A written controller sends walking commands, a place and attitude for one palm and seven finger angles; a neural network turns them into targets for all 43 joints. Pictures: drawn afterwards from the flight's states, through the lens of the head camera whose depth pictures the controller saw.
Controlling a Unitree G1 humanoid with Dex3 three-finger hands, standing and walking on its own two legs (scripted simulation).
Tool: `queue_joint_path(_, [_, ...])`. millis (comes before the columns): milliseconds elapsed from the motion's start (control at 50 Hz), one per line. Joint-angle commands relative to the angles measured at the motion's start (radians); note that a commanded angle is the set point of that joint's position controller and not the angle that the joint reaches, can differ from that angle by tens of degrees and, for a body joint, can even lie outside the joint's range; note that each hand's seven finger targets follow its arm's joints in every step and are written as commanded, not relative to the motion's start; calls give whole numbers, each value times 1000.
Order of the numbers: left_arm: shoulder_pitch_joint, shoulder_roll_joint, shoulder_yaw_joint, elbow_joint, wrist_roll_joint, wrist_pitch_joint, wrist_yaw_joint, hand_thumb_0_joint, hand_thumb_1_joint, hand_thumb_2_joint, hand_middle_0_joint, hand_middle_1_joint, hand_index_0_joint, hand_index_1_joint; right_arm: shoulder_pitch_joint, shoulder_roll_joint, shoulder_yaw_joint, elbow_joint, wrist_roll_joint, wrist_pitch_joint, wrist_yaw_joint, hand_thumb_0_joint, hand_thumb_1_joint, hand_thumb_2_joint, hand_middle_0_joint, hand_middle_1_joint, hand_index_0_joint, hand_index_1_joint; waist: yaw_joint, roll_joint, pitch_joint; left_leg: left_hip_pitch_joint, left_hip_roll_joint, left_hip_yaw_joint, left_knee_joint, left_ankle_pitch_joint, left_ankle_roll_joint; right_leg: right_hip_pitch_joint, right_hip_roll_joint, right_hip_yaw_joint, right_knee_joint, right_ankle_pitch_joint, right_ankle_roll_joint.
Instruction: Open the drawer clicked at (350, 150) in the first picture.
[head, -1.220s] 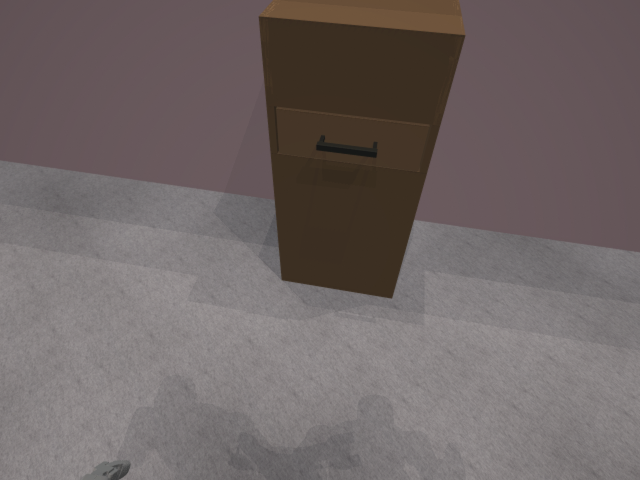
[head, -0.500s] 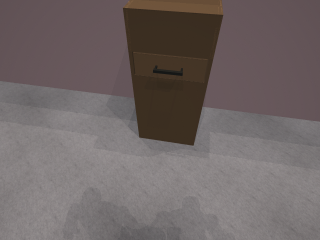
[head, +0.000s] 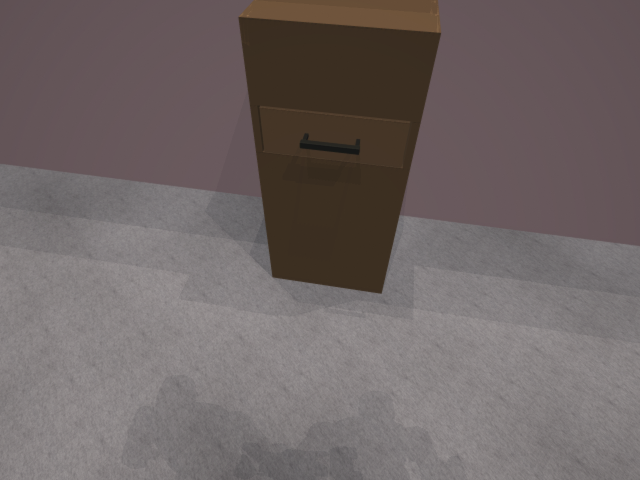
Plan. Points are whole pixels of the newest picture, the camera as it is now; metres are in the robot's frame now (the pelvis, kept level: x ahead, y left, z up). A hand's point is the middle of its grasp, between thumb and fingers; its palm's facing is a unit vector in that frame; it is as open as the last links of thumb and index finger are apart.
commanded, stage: look at it before walking up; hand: left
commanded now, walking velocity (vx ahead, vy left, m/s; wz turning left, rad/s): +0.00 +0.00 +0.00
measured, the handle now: (330, 143) +0.92 +0.02 -0.10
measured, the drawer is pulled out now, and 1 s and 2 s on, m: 0.00 0.00 0.00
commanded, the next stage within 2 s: turn to face it in 0.22 s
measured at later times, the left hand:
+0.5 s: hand out of the picture +0.08 +0.25 -0.16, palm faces -0.04 -0.94 -0.34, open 7.3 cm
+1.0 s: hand out of the picture +0.05 +0.15 -0.18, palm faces -0.05 -0.98 -0.21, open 7.3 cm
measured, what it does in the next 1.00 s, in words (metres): lifts its left foot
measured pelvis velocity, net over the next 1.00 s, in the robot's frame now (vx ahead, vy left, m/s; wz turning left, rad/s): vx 0.06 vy -0.04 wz -0.11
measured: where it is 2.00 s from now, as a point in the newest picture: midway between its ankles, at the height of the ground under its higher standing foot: (352, 451)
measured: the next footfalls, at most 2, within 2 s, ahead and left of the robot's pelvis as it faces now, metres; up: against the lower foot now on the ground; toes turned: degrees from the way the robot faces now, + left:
left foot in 1.36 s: +0.34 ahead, +0.05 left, +0.00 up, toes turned +0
right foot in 1.90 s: +0.44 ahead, -0.22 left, +0.00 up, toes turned -17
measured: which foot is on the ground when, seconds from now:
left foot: down 0.00-0.90, up 0.92-1.00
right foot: down 0.00-1.00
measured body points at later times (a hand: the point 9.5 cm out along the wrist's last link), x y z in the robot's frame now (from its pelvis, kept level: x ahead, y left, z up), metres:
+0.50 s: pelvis +0.01 +0.00 +0.00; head +0.01 +0.00 +0.45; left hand +0.08 +0.30 -0.13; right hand +0.09 -0.29 -0.13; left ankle +0.00 +0.13 -0.74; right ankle +0.00 -0.11 -0.74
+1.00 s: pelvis +0.06 -0.04 -0.02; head +0.05 -0.05 +0.43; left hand +0.06 +0.20 -0.16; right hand +0.00 -0.28 -0.18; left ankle +0.01 +0.10 -0.69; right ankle +0.02 -0.11 -0.74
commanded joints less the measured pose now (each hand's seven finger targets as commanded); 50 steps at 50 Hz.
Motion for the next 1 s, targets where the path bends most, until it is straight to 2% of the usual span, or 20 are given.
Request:
queue_joint_path(0, [-34,216,46,-66,-3,-26,15,0,900,900,-200,-300,-200,-300,-42,-203,-41,-65,-1,-26,-11,0,-900,-900,200,300,200,300,7,-1,-57,11,100,-88,-52,147,37,28,-128,108,-66,176,-25])
queue_joint_path(400, [-28,215,50,-66,-3,-20,13,0,900,900,-200,-300,-200,-300,-42,-210,-46,-67,-1,-26,-18,0,-900,-900,200,300,200,300,5,-1,-62,60,113,-65,-47,196,35,26,-122,116,-58,256,-27])
queue_joint_path(540, [28,131,42,-74,-1,9,17,0,900,900,-200,-300,-200,-300,11,-115,-37,-77,-1,-9,-23,0,-900,-900,200,300,200,300,3,-7,-56,40,116,-21,5,170,22,-16,-111,141,-1,285,-19])
queue_joint_path(580, [42,125,42,-79,1,11,18,0,900,900,-200,-300,-200,-300,21,-105,-38,-83,-1,-5,-24,0,-900,-900,200,300,200,300,3,-8,-54,30,114,-15,17,146,20,-27,-111,150,3,272,-20])
queue_joint_path(620, [72,100,40,-74,3,17,10,0,900,900,-200,-300,-200,-300,40,-89,-35,-80,-8,-1,-19,0,-900,-900,200,300,200,300,4,-20,-47,23,116,-16,4,-63,21,-54,-88,154,-10,31,-19])
queue_joint_path(660, [86,89,45,-83,8,25,-3,0,900,900,-200,-300,-200,-300,51,-99,-46,-81,-14,5,-12,0,-900,-900,200,300,200,300,8,13,22,-23,136,-62,-49,-329,44,-137,-47,148,-6,-274,-23])
queue_joint_path(680, [90,83,51,-92,10,27,-8,0,900,900,-200,-300,-200,-300,63,-110,-52,-84,-17,6,-10,0,-900,-900,200,300,200,300,4,38,63,-45,156,-95,-83,-425,60,-183,-26,131,27,-331,-22])
queue_joint_path(720, [112,55,58,-107,13,24,-18,0,900,900,-200,-300,-200,-300,91,-141,-69,-90,-18,4,-10,0,-900,-900,200,300,200,300,-2,127,113,-77,246,-203,-168,-552,117,-244,27,45,203,-289,-12])
queue_joint_path(740, [115,27,62,-115,13,22,-22,0,900,900,-200,-300,-200,-300,100,-155,-79,-92,-16,-2,-13,0,-900,-900,200,300,200,300,-3,175,118,-81,313,-256,-209,-546,155,-257,24,-13,327,-219,-6])
queue_joint_path(760, [95,18,64,-129,14,18,-26,0,900,900,-200,-300,-200,-300,119,-151,-84,-91,-15,-10,-13,0,-900,-900,200,300,200,300,-11,167,118,-49,344,-280,-220,-487,183,-300,-4,-14,382,-236,-5])
queue_joint_path(780, [98,2,66,-135,13,15,-29,0,900,900,-200,-300,-200,-300,128,-143,-88,-90,-18,-16,-14,0,-900,-900,200,300,200,300,-9,170,116,-27,352,-258,-209,-413,189,-320,-29,-8,387,-244,-4])
queue_joint_path(800, [111,-10,69,-137,13,8,-32,0,900,900,-200,-300,-200,-300,126,-127,-88,-89,-19,-20,-16,0,-900,-900,200,300,200,300,-3,153,108,-35,342,-208,-174,-337,177,-286,-51,-11,336,-252,-5])
queue_joint_path(820, [156,-29,70,-123,12,0,-33,0,900,900,-200,-300,-200,-300,113,-113,-85,-89,-20,-21,-16,0,-900,-900,200,300,200,300,21,130,94,-70,311,-132,-109,-265,148,-188,-49,-35,247,-222,-4])
queue_joint_path(840, [233,-44,70,-89,13,-9,-31,0,900,900,-200,-300,-200,-300,111,-90,-79,-83,-20,-19,-16,0,-900,-900,200,300,200,300,51,92,68,-129,249,-55,7,-225,111,-48,-18,-77,131,-142,-4])
queue_joint_path(860, [330,-19,76,-49,15,-20,-24,0,900,900,-200,-300,-200,-300,112,-51,-73,-82,-17,-20,-14,0,-900,-900,200,300,200,300,90,-38,43,-228,167,33,203,-228,65,93,-37,-13,17,-115,-23])
queue_joint_path(880, [440,85,98,-15,22,-36,-5,0,900,900,-200,-300,-200,-300,102,38,-55,-119,-5,-24,-9,0,-900,-900,200,300,200,300,116,-351,31,-492,34,158,530,-355,8,238,-275,389,-145,-177,-105])
queue_joint_path(900, [505,94,96,-1,3,-38,10,0,900,900,-200,-300,-200,-300,23,24,-55,-161,-13,-30,-4,0,-900,-900,200,300,200,300,142,-294,57,-559,37,73,669,-399,18,200,-373,544,-215,-123,-175])
queue_joint_path(920, [466,70,90,-4,3,-44,17,0,900,900,-200,-300,-200,-300,35,15,-64,-149,-12,-34,-1,0,-900,-900,200,300,200,300,106,-185,59,-561,66,20,734,-308,26,183,-361,496,-207,-138,-210])
queue_joint_path(960, [392,5,76,-11,4,-51,21,0,900,900,-200,-300,-200,-300,41,37,-67,-126,-15,-35,5,0,-900,-900,200,300,200,300,64,-97,101,-550,102,18,784,-198,23,104,-319,419,-204,-105,-208])
queue_joint_path(980, [373,-24,68,-16,8,-57,23,0,900,900,-200,-300,-200,-300,57,53,-66,-114,-19,-33,7,0,-900,-900,200,300,200,300,46,-52,107,-533,109,24,781,-152,14,79,-297,354,-200,-17,-202])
